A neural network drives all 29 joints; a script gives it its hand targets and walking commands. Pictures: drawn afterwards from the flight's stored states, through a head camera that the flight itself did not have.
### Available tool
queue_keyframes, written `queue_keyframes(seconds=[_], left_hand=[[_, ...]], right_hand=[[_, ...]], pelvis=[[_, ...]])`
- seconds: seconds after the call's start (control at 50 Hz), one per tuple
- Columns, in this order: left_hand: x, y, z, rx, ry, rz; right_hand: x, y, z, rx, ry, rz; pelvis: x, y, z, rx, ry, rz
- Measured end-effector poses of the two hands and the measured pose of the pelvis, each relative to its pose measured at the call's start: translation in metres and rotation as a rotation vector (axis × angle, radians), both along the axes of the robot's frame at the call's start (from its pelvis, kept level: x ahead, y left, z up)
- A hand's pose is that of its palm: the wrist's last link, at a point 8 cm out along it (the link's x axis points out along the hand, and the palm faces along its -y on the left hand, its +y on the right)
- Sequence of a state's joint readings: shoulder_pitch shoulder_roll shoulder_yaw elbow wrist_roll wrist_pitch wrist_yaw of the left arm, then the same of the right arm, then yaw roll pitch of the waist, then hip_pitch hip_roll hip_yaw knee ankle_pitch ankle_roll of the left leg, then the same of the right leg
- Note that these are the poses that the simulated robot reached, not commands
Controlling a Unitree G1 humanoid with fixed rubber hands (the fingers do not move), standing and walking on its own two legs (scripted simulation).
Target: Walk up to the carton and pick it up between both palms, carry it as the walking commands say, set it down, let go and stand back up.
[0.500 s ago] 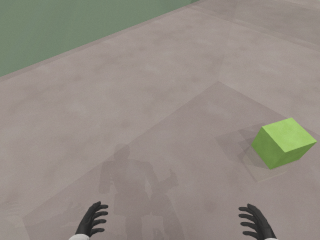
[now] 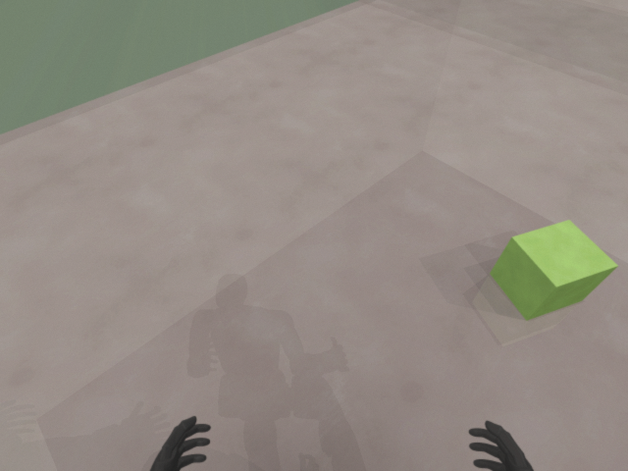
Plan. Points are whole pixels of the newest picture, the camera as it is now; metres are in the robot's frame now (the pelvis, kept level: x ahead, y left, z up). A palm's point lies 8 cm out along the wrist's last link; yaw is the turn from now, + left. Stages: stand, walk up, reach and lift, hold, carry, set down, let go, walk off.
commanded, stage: stand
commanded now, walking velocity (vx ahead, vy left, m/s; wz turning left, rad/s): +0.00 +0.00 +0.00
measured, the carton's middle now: (548, 270) +0.86 -0.78 -0.65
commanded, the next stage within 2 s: none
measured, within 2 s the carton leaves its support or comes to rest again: neither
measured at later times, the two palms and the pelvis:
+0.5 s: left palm out of the picture +0.11 +0.22 -0.10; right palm out of the picture +0.12 -0.23 -0.10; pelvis +0.00 +0.00 +0.00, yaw +0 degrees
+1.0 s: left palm out of the picture +0.13 +0.23 -0.11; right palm out of the picture +0.13 -0.23 -0.10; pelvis +0.02 +0.00 +0.00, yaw +0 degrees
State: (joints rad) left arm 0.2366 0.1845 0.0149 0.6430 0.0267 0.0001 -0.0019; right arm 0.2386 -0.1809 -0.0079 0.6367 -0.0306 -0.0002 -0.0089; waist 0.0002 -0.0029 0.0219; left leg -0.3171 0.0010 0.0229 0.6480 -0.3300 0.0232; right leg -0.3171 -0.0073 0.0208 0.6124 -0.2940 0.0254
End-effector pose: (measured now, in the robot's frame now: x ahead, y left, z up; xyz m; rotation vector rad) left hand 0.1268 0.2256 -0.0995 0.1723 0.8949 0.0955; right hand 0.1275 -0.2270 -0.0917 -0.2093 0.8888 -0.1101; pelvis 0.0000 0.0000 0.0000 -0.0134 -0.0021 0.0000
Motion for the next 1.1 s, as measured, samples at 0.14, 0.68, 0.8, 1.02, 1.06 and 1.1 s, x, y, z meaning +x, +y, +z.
queue_keyframes(seconds=[0.14,0.68,0.8,1.02,1.06,1.1], left_hand=[[-0.001,0.001,0.004,0.003,-0.007,0.015],[-0.021,0.002,-0.009,0.002,0.099,0.037],[-0.004,-0.007,-0.009,-0.02,0.072,0.038],[0.001,0.0,-0.011,-0.002,0.1,0.063],[0.001,0.001,-0.011,0.005,0.102,0.059],[0.0,0.002,-0.011,0.011,0.107,0.06]], right_hand=[[0.004,0.003,0.001,0.011,-0.016,0.002],[-0.009,0.002,-0.009,0.03,0.067,-0.047],[-0.004,0.0,-0.008,0.02,0.073,-0.043],[0.0,-0.007,-0.01,0.006,0.086,-0.066],[0.001,-0.01,-0.011,0.003,0.088,-0.077],[-0.002,-0.011,-0.013,0.006,0.099,-0.09]], pelvis=[[0.0,0.0,0.001,0.006,-0.003,0.002],[0.007,-0.001,0.003,0.007,0.016,-0.001],[0.013,-0.002,0.004,0.007,0.019,0.002],[0.024,-0.002,0.004,0.005,0.014,0.001],[0.025,-0.002,0.004,0.003,0.01,0.0],[0.026,-0.002,0.004,0.003,0.007,0.004]])
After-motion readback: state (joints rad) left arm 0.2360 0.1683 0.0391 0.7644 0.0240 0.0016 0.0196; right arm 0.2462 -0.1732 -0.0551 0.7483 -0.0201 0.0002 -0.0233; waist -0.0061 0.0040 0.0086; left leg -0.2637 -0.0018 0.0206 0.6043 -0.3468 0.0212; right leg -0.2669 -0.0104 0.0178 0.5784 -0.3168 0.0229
